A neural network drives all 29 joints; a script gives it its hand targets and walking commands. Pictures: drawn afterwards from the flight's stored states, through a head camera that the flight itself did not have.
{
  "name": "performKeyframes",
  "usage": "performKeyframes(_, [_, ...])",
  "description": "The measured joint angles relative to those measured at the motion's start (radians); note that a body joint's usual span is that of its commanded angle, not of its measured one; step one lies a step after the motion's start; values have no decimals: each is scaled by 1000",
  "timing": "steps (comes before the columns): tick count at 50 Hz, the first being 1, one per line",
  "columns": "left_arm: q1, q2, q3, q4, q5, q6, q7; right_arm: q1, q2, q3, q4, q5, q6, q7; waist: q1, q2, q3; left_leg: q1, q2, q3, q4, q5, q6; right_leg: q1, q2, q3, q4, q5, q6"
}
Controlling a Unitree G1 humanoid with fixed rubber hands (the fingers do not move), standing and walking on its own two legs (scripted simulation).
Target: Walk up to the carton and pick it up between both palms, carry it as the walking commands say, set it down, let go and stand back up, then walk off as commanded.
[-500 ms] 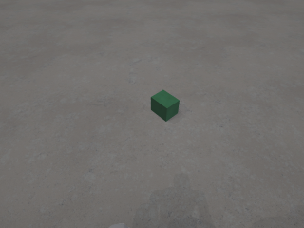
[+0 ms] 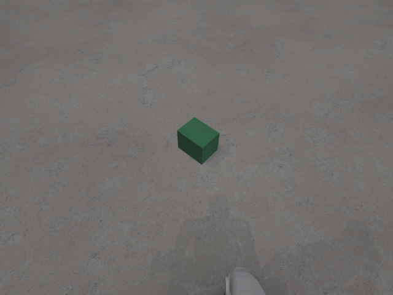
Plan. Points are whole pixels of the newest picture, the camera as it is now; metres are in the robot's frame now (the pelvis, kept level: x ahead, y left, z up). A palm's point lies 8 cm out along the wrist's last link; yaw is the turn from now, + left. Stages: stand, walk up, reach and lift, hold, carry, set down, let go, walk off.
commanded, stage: walk up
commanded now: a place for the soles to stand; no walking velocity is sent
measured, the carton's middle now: (197, 140) +1.06 -0.05 -0.68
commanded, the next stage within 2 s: none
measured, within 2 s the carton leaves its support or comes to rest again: neither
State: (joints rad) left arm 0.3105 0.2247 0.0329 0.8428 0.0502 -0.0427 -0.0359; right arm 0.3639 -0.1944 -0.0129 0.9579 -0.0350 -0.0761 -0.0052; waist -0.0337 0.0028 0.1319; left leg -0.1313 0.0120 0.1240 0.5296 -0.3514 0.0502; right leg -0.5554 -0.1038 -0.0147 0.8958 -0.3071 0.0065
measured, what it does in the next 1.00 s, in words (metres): walks ahead: right foot, then left foot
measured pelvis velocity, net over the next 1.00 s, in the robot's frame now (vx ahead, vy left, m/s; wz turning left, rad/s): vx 0.45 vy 0.00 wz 0.04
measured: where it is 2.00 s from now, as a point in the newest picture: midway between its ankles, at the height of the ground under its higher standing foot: (187, 221)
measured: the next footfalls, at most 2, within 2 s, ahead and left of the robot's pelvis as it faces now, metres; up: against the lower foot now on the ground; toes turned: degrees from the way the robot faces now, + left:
right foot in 0.12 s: +0.24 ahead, -0.15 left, +0.00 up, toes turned -6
left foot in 0.52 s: +0.36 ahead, +0.15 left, +0.00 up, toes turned +8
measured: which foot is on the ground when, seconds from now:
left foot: down 0.00-0.12, up 0.14-0.50, down 0.52-0.90, up 0.92-1.00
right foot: up 0.00-0.10, down 0.12-0.52, up 0.54-0.88, down 0.90-1.00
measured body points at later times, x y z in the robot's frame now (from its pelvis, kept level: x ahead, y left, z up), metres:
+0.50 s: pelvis +0.24 +0.01 +0.00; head +0.25 +0.01 +0.45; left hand +0.18 +0.25 -0.15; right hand +0.33 -0.24 -0.13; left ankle +0.32 +0.15 -0.72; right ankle +0.20 -0.14 -0.73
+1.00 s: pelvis +0.45 +0.00 -0.02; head +0.48 -0.02 +0.43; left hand +0.55 +0.24 -0.14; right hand +0.43 -0.24 -0.18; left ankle +0.36 +0.13 -0.66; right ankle +0.54 -0.11 -0.73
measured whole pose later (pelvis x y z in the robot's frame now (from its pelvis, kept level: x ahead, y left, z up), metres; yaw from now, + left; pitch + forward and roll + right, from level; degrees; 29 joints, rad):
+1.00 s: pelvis +0.45 +0.00 -0.02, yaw +2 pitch -4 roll +0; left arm 0.22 0.19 0.00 0.81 0.03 -0.05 0.00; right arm 0.41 -0.22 -0.01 0.93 -0.04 -0.01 0.01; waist -0.02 0.03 0.14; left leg -0.31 0.06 0.03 1.16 -0.55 0.02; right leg -0.40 -0.05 -0.11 0.72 -0.26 -0.05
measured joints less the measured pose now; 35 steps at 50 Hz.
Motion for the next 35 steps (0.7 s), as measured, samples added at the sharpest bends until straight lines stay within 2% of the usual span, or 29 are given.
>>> performKeyframes(4, [-45, -1, 8, -35, 2, -13, -8, 69, -26, -4, 36, 6, 14, 10, -21, 13, -27, 72, 23, 5, 24, -88, -31, 53, 14, -41, -209, 131, -23])
performKeyframes(6, [-54, -1, 9, -53, 6, -27, -3, 109, -31, -2, 43, 7, 21, 15, -27, 12, -43, 73, 35, -3, 108, -166, -42, 107, 30, -63, -273, 154, -43])
performKeyframes(7, [-68, -10, 9, -55, 8, -34, 4, 113, -35, -1, 47, 8, 30, 18, -25, 29, -34, 49, 52, -22, 207, -201, -31, 103, 41, -76, -229, 150, -44])
performKeyframes(9, [-84, -27, -3, -60, 3, -35, 24, 102, -37, 2, 39, 9, 54, 22, -21, 39, -10, -44, 34, -84, 479, -218, -25, 116, 41, -93, -155, 82, -44])
performKeyframes(11, [-83, -41, -19, -57, -11, -26, 41, 79, -38, 2, 17, 6, 68, 23, -11, 37, 0, -155, 19, -91, 676, -194, -30, 157, 32, -103, -164, 43, -49])
performKeyframes(12, [-78, -44, -25, -50, -13, -24, 46, 64, -38, 2, 0, 2, 71, 25, -5, 31, 6, -203, 18, -84, 719, -183, -33, 184, 25, -106, -186, 41, -52])
performKeyframes(14, [-56, -48, -35, -24, -15, -25, 50, 31, -41, -2, -36, -8, 69, 32, 8, 23, 3, -286, 32, -71, 697, -132, -40, 236, 16, -113, -249, 48, -47])
performKeyframes(17, [2, -44, -43, 22, -8, -31, 47, -14, -46, -8, -81, -10, 54, 47, 29, 8, -21, -364, 57, -72, 538, -36, -47, 301, 8, -116, -345, 63, -39])
performKeyframes(21, [83, -28, -41, 68, -11, -24, 36, -55, -48, -7, -121, -12, 37, 57, 56, -6, -42, -359, 72, -84, 268, 60, -50, 367, -4, -116, -388, 31, -30])
performKeyframes(23, [122, -20, -38, 86, -13, -16, 28, -60, -47, -9, -132, -12, 30, 58, 66, -9, -58, -331, 67, -79, 185, 104, -46, 383, -13, -115, -363, -16, -23])
performKeyframes(26, [182, -10, -37, 101, -13, 5, 18, -34, -49, -11, -147, -11, 15, 53, 68, 3, -99, -255, 51, -64, 99, 120, -35, 381, -24, -115, -259, -128, -16])
performKeyframes(28, [193, 5, -36, 105, -11, 24, 15, -34, -27, -10, -140, -11, 9, 33, 54, -20, -106, -272, 34, -54, 181, 70, -40, 321, -21, -59, -74, -214, -26])
performKeyframes(31, [163, 24, -28, 88, -16, 41, 13, -24, 15, 3, -117, -4, 10, 9, 42, -47, -90, -229, 33, -38, 200, 2, -38, 191, 30, -12, 200, -197, -26])
performKeyframes(33, [126, 29, -25, 67, -18, 34, 15, -3, 30, 6, -99, -2, 3, 4, 34, -51, -78, -176, 34, -32, 157, -1, -40, 122, 41, -22, 245, -162, -24])
performKeyframes(35, [83, 30, -20, 43, -14, 26, 11, 19, 36, 9, -79, 1, -3, 0, 26, -49, -66, -119, 34, -27, 101, 1, -41, 69, 40, -27, 208, -126, -20])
